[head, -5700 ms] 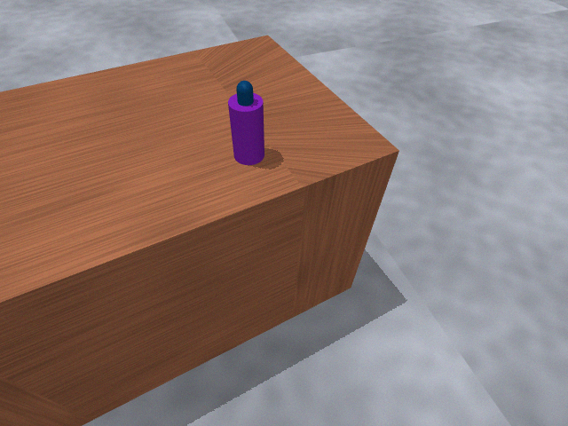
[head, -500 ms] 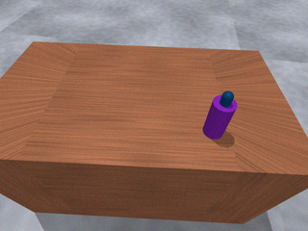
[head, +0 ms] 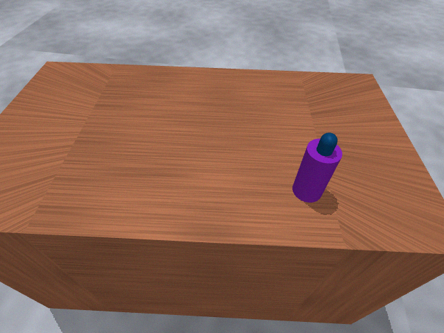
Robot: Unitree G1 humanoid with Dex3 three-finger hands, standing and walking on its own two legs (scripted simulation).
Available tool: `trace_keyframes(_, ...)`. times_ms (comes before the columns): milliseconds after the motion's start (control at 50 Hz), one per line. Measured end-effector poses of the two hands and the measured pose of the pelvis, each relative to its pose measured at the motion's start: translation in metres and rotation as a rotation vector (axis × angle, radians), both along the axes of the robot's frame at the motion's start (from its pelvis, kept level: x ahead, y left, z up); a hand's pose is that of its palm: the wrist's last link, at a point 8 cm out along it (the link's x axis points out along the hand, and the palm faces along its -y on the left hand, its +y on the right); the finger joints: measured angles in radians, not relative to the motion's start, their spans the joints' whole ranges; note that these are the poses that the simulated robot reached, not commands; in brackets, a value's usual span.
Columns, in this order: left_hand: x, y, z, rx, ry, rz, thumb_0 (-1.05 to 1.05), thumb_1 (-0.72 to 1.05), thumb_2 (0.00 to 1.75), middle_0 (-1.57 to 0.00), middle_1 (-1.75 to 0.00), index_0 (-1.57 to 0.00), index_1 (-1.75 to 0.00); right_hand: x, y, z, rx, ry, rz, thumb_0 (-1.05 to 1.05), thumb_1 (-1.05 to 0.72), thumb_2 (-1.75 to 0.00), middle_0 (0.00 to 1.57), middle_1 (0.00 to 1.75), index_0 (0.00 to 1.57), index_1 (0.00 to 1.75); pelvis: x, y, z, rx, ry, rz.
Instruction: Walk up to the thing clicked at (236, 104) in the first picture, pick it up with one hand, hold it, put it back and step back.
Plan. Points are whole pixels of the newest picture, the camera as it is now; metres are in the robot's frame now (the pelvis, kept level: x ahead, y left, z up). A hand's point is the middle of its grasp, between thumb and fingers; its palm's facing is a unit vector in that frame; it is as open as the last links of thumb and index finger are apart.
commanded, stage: stand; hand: right
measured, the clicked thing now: (317, 165) +0.47 -0.20 +0.01
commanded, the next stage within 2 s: rise first in 0.02 s
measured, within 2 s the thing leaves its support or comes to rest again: neither
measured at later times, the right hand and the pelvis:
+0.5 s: hand out of the picture +0.16 -0.26 -0.10, palm faces +0.26 +0.90 -0.35, open 14.5 cm; pelvis +0.00 +0.00 -0.01, yaw -3 degrees
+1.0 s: hand (394, 315) +0.17 -0.26 +0.00, palm faces +0.34 +0.86 -0.37, open 17.7 cm; pelvis +0.00 +0.01 +0.00, yaw -4 degrees
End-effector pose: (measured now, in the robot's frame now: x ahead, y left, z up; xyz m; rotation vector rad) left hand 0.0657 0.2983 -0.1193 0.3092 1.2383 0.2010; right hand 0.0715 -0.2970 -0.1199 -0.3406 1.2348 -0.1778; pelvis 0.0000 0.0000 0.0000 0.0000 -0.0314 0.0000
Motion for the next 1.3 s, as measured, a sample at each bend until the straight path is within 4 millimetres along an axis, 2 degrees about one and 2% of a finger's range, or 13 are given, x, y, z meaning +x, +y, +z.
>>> trace_keyframes(160, 0.001, 0.000, 0.000, -0.003, -0.014, 0.013, 0.00, 0.90, 0.89, -0.19, -0.29, -0.19, -0.29, 0.001, 0.001, 0.000, 0.004, -0.012, -0.012, 0.01, -0.90, -0.89, 0.20, 0.29, 0.19, 0.29, -0.001, 0.000, -0.001, 0.001, 0.010, -0.004)
trace_keyframes(240, 0.033, -0.012, 0.005, -0.017, -0.182, 0.017, 0.01, 0.80, 0.80, -0.13, -0.21, -0.13, -0.22, 0.031, 0.010, 0.004, 0.025, -0.195, -0.066, 0.01, -0.80, -0.79, 0.15, 0.21, 0.14, 0.21, -0.011, 0.001, -0.005, 0.002, 0.032, -0.020)
trace_keyframes(320, 0.068, -0.017, 0.011, -0.012, -0.295, 0.016, 0.01, 0.61, 0.61, -0.09, -0.13, -0.08, -0.14, 0.059, 0.012, 0.014, 0.016, -0.329, -0.109, 0.01, -0.61, -0.60, 0.12, 0.14, 0.10, 0.13, -0.015, 0.002, -0.007, 0.005, 0.068, -0.030)
trace_keyframes(400, 0.088, -0.022, 0.021, -0.016, -0.375, 0.004, 0.01, 0.37, 0.41, -0.06, -0.09, -0.06, -0.09, 0.066, 0.005, 0.034, -0.015, -0.431, -0.127, 0.01, -0.35, -0.40, 0.09, 0.09, 0.08, 0.09, -0.009, 0.003, -0.006, 0.009, 0.079, -0.041)
trace_keyframes(480, 0.095, -0.026, 0.027, -0.024, -0.416, -0.004, 0.00, 0.13, 0.26, -0.06, -0.07, -0.06, -0.07, 0.061, -0.002, 0.052, -0.051, -0.483, -0.137, 0.01, -0.10, -0.26, 0.08, 0.07, 0.07, 0.07, -0.001, 0.004, -0.005, 0.010, 0.071, -0.050)
trace_keyframes(580, 0.101, -0.038, 0.032, -0.051, -0.459, -0.030, 0.00, -0.18, 0.15, -0.06, -0.06, -0.06, -0.06, 0.058, -0.001, 0.074, -0.081, -0.557, -0.130, 0.01, 0.20, -0.15, 0.06, 0.06, 0.05, 0.06, 0.006, 0.007, -0.005, 0.009, 0.050, -0.060)
trace_keyframes(700, 0.111, -0.050, 0.036, -0.084, -0.510, -0.061, 0.00, -0.40, 0.08, -0.06, -0.05, -0.06, -0.06, 0.066, 0.003, 0.102, -0.104, -0.684, -0.113, 0.00, 0.45, -0.08, 0.05, 0.06, 0.05, 0.06, 0.008, 0.009, -0.005, 0.005, 0.023, -0.066)
trace_keyframes(780, 0.112, -0.052, 0.034, -0.103, -0.508, -0.064, -0.01, -0.47, 0.06, -0.06, -0.05, -0.06, -0.06, 0.067, 0.002, 0.118, -0.121, -0.749, -0.104, 0.00, 0.53, -0.06, 0.05, 0.06, 0.05, 0.06, 0.009, 0.010, -0.005, 0.003, 0.013, -0.068)
trace_keyframes(880, 0.104, -0.047, 0.030, -0.102, -0.486, -0.051, -0.01, -0.50, 0.05, -0.06, -0.05, -0.06, -0.06, 0.061, 0.000, 0.134, -0.143, -0.798, -0.094, 0.00, 0.57, -0.04, 0.05, 0.06, 0.05, 0.06, 0.007, 0.010, -0.005, 0.001, 0.001, -0.070)
trace_keyframes(1120, 0.095, -0.036, 0.033, -0.076, -0.490, -0.044, -0.01, -0.53, 0.05, -0.05, -0.05, -0.05, -0.06, 0.055, 0.004, 0.165, -0.178, -0.931, -0.034, -0.01, 0.60, -0.03, 0.05, 0.06, 0.05, 0.06, -0.002, 0.012, -0.004, -0.001, -0.020, -0.072)
trace_keyframes(1300, 0.090, -0.041, 0.032, -0.098, -0.503, -0.051, -0.01, -0.54, 0.06, -0.05, -0.05, -0.05, -0.06, 0.044, 0.003, 0.184, -0.212, -1.006, -0.010, -0.01, 0.60, -0.03, 0.05, 0.06, 0.05, 0.06, -0.010, 0.013, -0.004, -0.001, -0.032, -0.076)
